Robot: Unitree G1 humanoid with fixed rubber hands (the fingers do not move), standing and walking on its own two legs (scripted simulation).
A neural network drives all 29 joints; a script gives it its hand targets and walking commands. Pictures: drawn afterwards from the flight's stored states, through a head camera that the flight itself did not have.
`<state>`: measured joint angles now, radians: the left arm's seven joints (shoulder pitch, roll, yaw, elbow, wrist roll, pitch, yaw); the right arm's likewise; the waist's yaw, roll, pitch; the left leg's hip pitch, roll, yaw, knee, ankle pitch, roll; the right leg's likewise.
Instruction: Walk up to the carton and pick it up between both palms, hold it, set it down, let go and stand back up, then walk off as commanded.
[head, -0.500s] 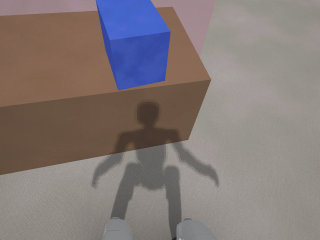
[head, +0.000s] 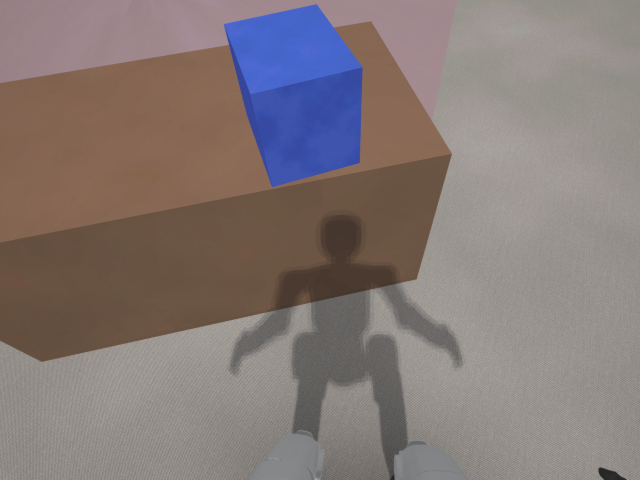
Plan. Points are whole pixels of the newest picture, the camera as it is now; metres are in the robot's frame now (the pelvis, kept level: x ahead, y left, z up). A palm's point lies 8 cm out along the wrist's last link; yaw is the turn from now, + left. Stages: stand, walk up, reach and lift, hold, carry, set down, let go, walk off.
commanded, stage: stand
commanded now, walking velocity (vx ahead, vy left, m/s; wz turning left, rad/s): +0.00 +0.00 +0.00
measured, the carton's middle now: (294, 96) +0.85 +0.14 -0.04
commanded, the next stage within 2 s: none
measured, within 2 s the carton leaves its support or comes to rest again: neither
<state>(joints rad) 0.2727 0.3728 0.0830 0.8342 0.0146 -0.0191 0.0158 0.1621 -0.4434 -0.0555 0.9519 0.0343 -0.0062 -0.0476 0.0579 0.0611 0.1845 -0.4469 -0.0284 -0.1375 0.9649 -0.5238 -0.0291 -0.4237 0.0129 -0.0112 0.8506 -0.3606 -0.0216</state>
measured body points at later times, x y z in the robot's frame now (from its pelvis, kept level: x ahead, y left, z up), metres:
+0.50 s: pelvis -0.02 +0.02 +0.03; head +0.01 +0.03 +0.48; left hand +0.04 +0.34 -0.08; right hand +0.09 -0.28 -0.09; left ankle +0.06 +0.14 -0.69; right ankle +0.00 -0.11 -0.69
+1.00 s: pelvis -0.01 +0.01 +0.03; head +0.02 +0.03 +0.48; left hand +0.06 +0.32 -0.08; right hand +0.14 -0.28 -0.08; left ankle +0.06 +0.14 -0.69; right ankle +0.01 -0.11 -0.69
